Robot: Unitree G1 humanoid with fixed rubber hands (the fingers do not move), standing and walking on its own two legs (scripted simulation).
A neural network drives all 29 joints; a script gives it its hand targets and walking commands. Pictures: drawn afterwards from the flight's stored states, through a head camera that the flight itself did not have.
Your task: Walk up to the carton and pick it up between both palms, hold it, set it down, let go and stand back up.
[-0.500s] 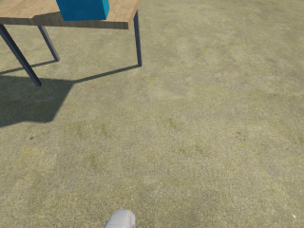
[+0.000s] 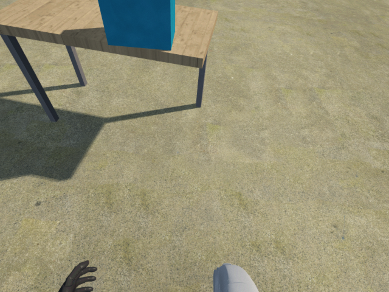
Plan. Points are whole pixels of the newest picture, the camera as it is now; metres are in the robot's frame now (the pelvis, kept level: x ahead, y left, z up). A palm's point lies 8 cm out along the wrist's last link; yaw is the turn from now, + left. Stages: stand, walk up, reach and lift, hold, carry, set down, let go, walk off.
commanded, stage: walk up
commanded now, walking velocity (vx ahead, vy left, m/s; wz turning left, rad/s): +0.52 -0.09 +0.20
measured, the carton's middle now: (140, 14) +1.16 +0.16 +0.02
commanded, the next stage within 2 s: none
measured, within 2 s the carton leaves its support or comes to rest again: neither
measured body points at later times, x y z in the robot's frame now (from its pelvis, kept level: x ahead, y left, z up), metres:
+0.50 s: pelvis +0.27 -0.05 +0.01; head +0.29 -0.09 +0.46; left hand +0.22 +0.22 -0.11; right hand +0.35 -0.31 -0.15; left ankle +0.25 +0.12 -0.64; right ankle +0.25 -0.16 -0.74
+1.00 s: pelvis +0.50 +0.07 +0.01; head +0.53 +0.10 +0.45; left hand +0.58 +0.34 -0.14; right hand +0.50 -0.19 -0.13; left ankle +0.50 +0.14 -0.74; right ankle +0.48 -0.08 -0.64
